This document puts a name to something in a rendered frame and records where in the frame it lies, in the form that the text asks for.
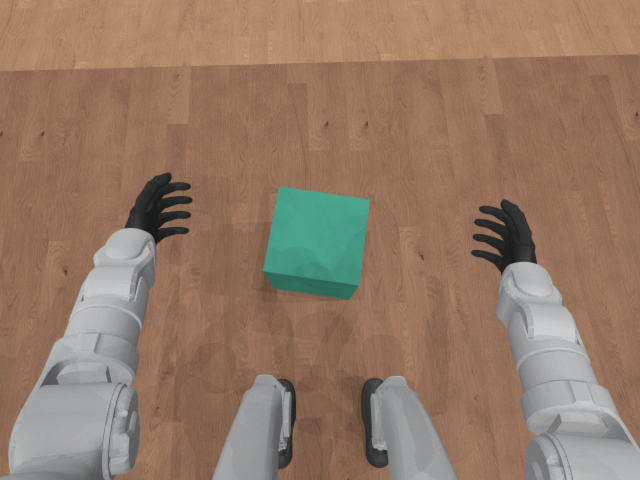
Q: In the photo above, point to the left robot hand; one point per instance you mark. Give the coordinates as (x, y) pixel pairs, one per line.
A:
(146, 213)

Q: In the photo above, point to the robot right forearm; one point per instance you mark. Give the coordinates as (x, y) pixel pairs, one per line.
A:
(561, 392)

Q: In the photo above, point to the right robot shin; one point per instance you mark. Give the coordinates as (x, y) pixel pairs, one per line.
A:
(390, 381)

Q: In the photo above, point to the robot left forearm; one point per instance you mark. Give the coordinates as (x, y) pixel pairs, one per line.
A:
(100, 341)

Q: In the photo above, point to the right robot hand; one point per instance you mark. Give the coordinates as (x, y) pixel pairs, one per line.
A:
(517, 246)

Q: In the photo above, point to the carton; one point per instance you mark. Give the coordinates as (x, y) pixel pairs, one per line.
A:
(316, 243)

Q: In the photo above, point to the left robot foot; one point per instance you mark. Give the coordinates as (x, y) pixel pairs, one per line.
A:
(285, 455)

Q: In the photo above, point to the right robot upper arm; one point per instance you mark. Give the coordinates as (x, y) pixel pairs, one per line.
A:
(558, 456)

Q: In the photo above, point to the left robot upper arm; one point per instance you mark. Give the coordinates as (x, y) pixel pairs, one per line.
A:
(78, 432)

